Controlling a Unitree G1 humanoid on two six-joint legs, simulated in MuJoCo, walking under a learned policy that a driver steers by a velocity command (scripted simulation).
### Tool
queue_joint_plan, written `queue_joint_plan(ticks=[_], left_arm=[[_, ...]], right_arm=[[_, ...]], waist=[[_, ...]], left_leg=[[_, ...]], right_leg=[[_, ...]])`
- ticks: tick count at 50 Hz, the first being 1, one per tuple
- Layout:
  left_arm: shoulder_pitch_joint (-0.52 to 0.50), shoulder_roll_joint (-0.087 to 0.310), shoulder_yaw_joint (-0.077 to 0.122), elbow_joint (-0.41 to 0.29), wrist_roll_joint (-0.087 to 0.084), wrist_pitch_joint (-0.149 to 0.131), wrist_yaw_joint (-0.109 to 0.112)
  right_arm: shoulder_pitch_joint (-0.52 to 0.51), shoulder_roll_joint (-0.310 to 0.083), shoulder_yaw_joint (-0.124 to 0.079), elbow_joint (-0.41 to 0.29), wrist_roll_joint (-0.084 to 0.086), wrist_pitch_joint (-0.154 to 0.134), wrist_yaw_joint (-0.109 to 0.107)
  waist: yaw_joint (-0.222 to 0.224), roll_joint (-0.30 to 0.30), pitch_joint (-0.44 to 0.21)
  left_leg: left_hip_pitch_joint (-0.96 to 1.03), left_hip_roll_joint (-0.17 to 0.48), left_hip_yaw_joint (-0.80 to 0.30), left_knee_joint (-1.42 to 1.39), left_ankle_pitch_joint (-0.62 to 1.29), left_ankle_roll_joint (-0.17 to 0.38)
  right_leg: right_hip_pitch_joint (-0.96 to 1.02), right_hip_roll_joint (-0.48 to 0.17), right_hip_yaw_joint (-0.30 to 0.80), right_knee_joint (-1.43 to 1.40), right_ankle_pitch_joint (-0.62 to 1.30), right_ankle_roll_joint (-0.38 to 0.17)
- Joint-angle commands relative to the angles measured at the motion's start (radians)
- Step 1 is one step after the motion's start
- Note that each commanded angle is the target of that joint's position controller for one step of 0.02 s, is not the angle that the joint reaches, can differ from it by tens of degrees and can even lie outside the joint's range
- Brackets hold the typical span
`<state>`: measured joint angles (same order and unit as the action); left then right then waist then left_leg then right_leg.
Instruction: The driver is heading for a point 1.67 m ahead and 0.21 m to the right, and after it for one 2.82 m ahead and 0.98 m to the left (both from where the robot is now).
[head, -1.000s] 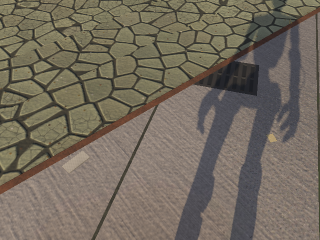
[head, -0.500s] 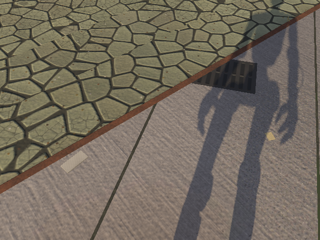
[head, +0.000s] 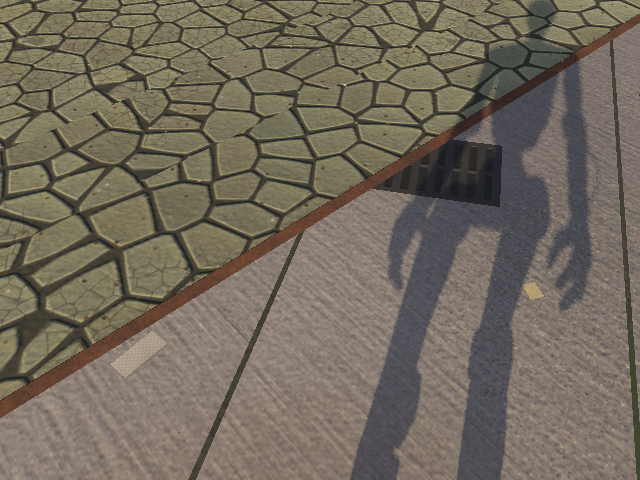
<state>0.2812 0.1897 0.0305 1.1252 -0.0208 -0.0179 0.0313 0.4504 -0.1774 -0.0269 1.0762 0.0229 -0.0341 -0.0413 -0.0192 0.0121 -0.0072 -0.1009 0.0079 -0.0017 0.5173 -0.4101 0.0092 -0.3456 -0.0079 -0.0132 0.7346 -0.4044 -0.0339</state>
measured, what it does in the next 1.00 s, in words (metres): walks ahead: left foot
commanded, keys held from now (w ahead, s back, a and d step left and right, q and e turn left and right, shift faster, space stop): w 1.00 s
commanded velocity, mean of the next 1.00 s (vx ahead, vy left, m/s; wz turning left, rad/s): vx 0.44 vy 0.00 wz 0.00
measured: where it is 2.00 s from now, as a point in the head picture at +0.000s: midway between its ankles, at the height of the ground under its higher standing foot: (329, 272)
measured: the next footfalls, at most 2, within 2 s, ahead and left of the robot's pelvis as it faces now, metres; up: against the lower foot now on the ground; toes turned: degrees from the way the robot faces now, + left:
left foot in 0.58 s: +0.45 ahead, +0.12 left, +0.00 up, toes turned +3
right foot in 1.16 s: +0.78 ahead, -0.11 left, +0.00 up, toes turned -2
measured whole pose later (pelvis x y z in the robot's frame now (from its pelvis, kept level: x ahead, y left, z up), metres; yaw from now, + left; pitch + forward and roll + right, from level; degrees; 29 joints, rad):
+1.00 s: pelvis +0.49 +0.03 +0.01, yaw +1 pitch +1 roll +2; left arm 0.08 0.24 0.06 0.89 -0.01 -0.08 0.00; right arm 0.38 -0.22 -0.05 1.01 0.01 -0.10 0.00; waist -0.07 -0.04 0.00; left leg 0.01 -0.07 0.06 0.18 -0.22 0.06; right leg -0.68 -0.13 0.02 0.65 0.09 -0.02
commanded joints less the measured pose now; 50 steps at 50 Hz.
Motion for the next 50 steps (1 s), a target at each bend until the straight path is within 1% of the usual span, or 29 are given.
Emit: queue_joint_plan(ticks=[1, 3, 4, 5, 6, 7, 8, 9, 11, 12, 14, 18, 22, 25, 27, 28, 29, 30, 31, 32, 33, 34, 35, 36, 38, 40, 44, 47, 50], left_arm=[[-0.112, 0.059, 0.008, -0.1, -0.016, -0.065, -0.024], [0.026, 0.059, 0.02, -0.049, -0.02, -0.081, -0.034], [0.133, 0.082, 0.038, -0.004, -0.013, -0.079, -0.035], [0.279, 0.141, 0.063, 0.023, -0.008, -0.08, -0.034], [0.422, 0.274, 0.09, 0.029, -0.012, -0.085, -0.039], [0.362, 0.194, 0.057, 0.02, 0.012, -0.1, -0.042], [0.248, 0.145, 0.04, -0.015, 0.011, -0.11, -0.041], [0.166, 0.116, 0.027, -0.045, 0.011, -0.111, -0.045], [0.127, 0.081, 0.009, -0.061, 0.015, -0.101, -0.05], [0.157, 0.072, 0.005, -0.055, 0.018, -0.095, -0.048], [0.208, 0.093, 0.004, -0.045, 0.02, -0.086, -0.035], [0.211, 0.142, 0.009, -0.069, 0.026, -0.074, -0.013], [0.26, 0.162, 0.019, -0.068, 0.011, -0.072, -0.008], [0.258, 0.168, 0.028, -0.067, 0.003, -0.066, -0.007], [0.23, 0.194, 0.038, -0.078, 0.01, -0.058, -0.008], [0.21, 0.198, 0.04, -0.084, 0.017, -0.049, -0.009], [0.193, 0.187, 0.033, -0.096, 0.022, -0.044, -0.011], [0.235, 0.12, 0.013, -0.123, 0.031, -0.048, -0.016], [0.339, -0.013, -0.024, -0.116, 0.013, -0.078, -0.027], [0.233, 0.097, 0.004, -0.135, -0.017, -0.105, -0.031], [0.135, 0.148, 0.017, -0.169, -0.034, -0.118, -0.03], [0.085, 0.154, 0.021, -0.18, -0.025, -0.123, -0.019], [0.076, 0.149, 0.032, -0.178, -0.01, -0.114, -0.012], [0.11, 0.128, 0.035, -0.172, -0.006, -0.098, -0.011], [0.126, 0.096, 0.036, -0.172, -0.005, -0.073, -0.01], [0.051, 0.111, 0.043, -0.202, 0.002, -0.063, -0.008], [-0.118, 0.113, 0.046, -0.257, 0.014, -0.069, -0.014], [-0.232, 0.097, 0.037, -0.286, 0.009, -0.077, -0.027], [-0.318, 0.095, 0.028, -0.314, 0.002, -0.081, -0.043]], right_arm=[[0.026, -0.166, -0.038, -0.043, 0.004, -0.027, 0.004], [-0.027, -0.162, -0.036, -0.06, 0.015, -0.023, 0.012], [-0.034, -0.165, -0.035, -0.07, 0.011, -0.024, 0.015], [-0.08, -0.139, -0.025, -0.092, 0.006, -0.033, 0.018], [-0.065, -0.053, -0.003, -0.131, 0.005, -0.052, 0.015], [-0.089, -0.066, -0.008, -0.145, 0.023, -0.071, 0.018], [-0.121, -0.091, -0.013, -0.159, 0.038, -0.083, 0.028], [-0.13, -0.1, -0.017, -0.155, 0.032, -0.089, 0.033], [-0.145, -0.14, -0.043, -0.151, 0.01, -0.089, 0.037], [-0.145, -0.136, -0.047, -0.149, 0.008, -0.083, 0.043], [-0.18, -0.099, -0.044, -0.157, 0.006, -0.067, 0.051], [-0.393, -0.068, -0.025, -0.242, 0.001, -0.063, 0.055], [-0.521, -0.084, -0.017, -0.286, 0.009, -0.069, 0.073], [-0.554, -0.107, -0.02, -0.311, 0.01, -0.078, 0.089], [-0.47, -0.153, -0.041, -0.299, 0.009, -0.082, 0.092], [-0.336, -0.19, -0.062, -0.263, 0.01, -0.081, 0.088], [-0.155, -0.235, -0.086, -0.208, 0.012, -0.076, 0.08], [0.006, -0.323, -0.108, -0.173, -0.009, -0.069, 0.069], [0.026, -0.337, -0.1, -0.161, -0.023, -0.073, 0.08], [-0.045, -0.244, -0.075, -0.164, -0.013, -0.079, 0.083], [-0.142, -0.2, -0.062, -0.178, -0.007, -0.083, 0.082], [-0.231, -0.179, -0.053, -0.196, -0.012, -0.087, 0.084], [-0.271, -0.153, -0.047, -0.197, -0.022, -0.092, 0.089], [-0.278, -0.127, -0.039, -0.186, -0.031, -0.094, 0.092], [-0.247, -0.129, -0.039, -0.16, -0.027, -0.097, 0.088], [-0.216, -0.163, -0.044, -0.144, -0.027, -0.097, 0.073], [-0.139, -0.189, -0.047, -0.127, -0.023, -0.084, 0.044], [-0.087, -0.202, -0.047, -0.115, -0.014, -0.078, 0.037], [-0.027, -0.207, -0.049, -0.09, -0.007, -0.068, 0.035]], waist=[[-0.001, 0.148, 0.272], [0.07, 0.105, 0.207], [0.105, 0.077, 0.147], [0.171, -0.063, 0.088], [0.192, -0.351, -0.014], [0.142, -0.251, 0.006], [0.098, -0.155, 0.098], [0.071, -0.095, 0.114], [0.041, -0.073, 0.124], [0.041, -0.086, 0.112], [0.042, -0.075, 0.112], [0.071, -0.066, 0.151], [0.095, -0.083, 0.175], [0.07, -0.088, 0.17], [0.006, -0.124, 0.084], [-0.069, -0.139, -0.003], [-0.153, -0.133, -0.109], [-0.161, 0.043, -0.258], [-0.087, 0.275, -0.412], [-0.095, 0.188, -0.293], [-0.071, 0.128, -0.145], [-0.034, 0.021, -0.091], [0.002, 0.008, -0.05], [0.035, 0.035, -0.047], [0.053, 0.052, -0.016], [0.052, 0.043, 0.029], [0.01, 0.029, 0.067], [-0.028, 0.033, 0.081], [-0.059, 0.034, 0.103]], left_leg=[[-0.117, 0.309, -0.382, -0.342, -0.248, 0.212], [-0.206, 0.209, -0.221, -0.24, -0.119, 0.148], [-0.27, 0.152, -0.159, -0.142, 0.024, 0.126], [-0.364, 0.063, -0.045, 0.152, 0.198, 0.076], [-0.57, -0.071, 0.051, 0.519, -0.004, 0.016], [-0.655, -0.04, -0.096, 0.735, -0.11, 0.039], [-0.724, 0.022, -0.119, 0.813, -0.033, 0.074], [-0.714, 0.068, -0.104, 0.796, 0.069, 0.093], [-0.652, 0.118, -0.069, 0.671, 0.188, 0.094], [-0.622, 0.123, -0.049, 0.635, 0.216, 0.086], [-0.641, 0.124, -0.014, 0.581, 0.246, 0.056], [-0.659, 0.11, 0.015, 0.303, 0.365, 0.012], [-0.584, 0.07, 0.044, 0.12, 0.447, 0.021], [-0.56, 0.056, 0.035, 0.045, 0.417, 0.062], [-0.407, 0.005, 0.063, 0.04, 0.362, 0.096], [-0.237, -0.034, 0.088, 0.049, 0.341, 0.119], [0.022, -0.023, 0.066, 0.055, 0.344, 0.151], [0.354, 0.211, -0.265, 0.028, 0.214, 0.239], [0.532, 0.4, -0.768, -0.179, 0.02, 0.366], [0.442, 0.354, -0.748, -0.244, -0.005, 0.303], [0.283, 0.327, -0.566, -0.249, 0.098, 0.257], [0.123, 0.295, -0.437, -0.268, 0.234, 0.233], [0.001, 0.256, -0.335, -0.291, 0.331, 0.218], [-0.061, 0.228, -0.274, -0.321, 0.349, 0.214], [-0.123, 0.207, -0.209, -0.371, 0.368, 0.233], [-0.138, 0.204, -0.171, -0.408, 0.377, 0.244], [-0.067, 0.189, -0.122, -0.427, 0.401, 0.223], [-0.037, 0.168, -0.069, -0.429, 0.405, 0.197], [0.052, 0.194, -0.062, -0.402, 0.404, 0.196]], right_leg=[[-0.228, -0.05, -0.005, 0.043, -0.085, -0.043], [0.074, 0.011, -0.084, -0.194, 0.058, -0.044], [0.253, 0.055, -0.097, -0.213, 0.139, -0.031], [0.402, -0.066, 0.11, -0.319, 0.092, -0.073], [0.566, -0.324, 0.604, -0.524, -0.025, -0.228], [0.505, -0.402, 0.798, -0.597, -0.134, -0.271], [0.434, -0.391, 0.677, -0.583, -0.134, -0.242], [0.387, -0.335, 0.527, -0.587, -0.071, -0.204], [0.335, -0.241, 0.302, -0.605, 0.145, -0.141], [0.333, -0.213, 0.239, -0.606, 0.235, -0.127], [0.337, -0.199, 0.172, -0.611, 0.369, -0.138], [0.292, -0.195, 0.11, -0.647, 0.422, -0.151], [0.302, -0.211, 0.069, -0.662, 0.412, -0.149], [0.403, -0.247, 0.049, -0.606, 0.517, -0.129], [0.453, -0.254, 0.029, -0.474, 0.835, -0.107], [0.439, -0.23, 0.001, -0.311, 1.0, -0.089], [0.318, -0.185, -0.026, -0.082, 0.986, -0.057], [0.019, -0.083, -0.057, 0.287, 0.607, -0.018], [-0.23, 0.084, 0.08, 0.57, -0.146, 0.011], [-0.332, 0.025, 0.162, 0.672, -0.131, -0.013], [-0.374, -0.026, 0.123, 0.666, -0.043, -0.029], [-0.32, -0.082, 0.107, 0.609, 0.057, -0.033], [-0.261, -0.116, 0.1, 0.554, 0.106, -0.034], [-0.203, -0.14, 0.107, 0.522, 0.134, -0.037], [-0.185, -0.153, 0.089, 0.459, 0.142, -0.03], [-0.256, -0.164, 0.079, 0.377, 0.208, -0.009], [-0.371, -0.157, 0.062, 0.125, 0.419, 0.021], [-0.331, -0.115, 0.02, -0.057, 0.53, 0.022], [-0.34, -0.093, 0.008, -0.148, 0.52, 0.018]])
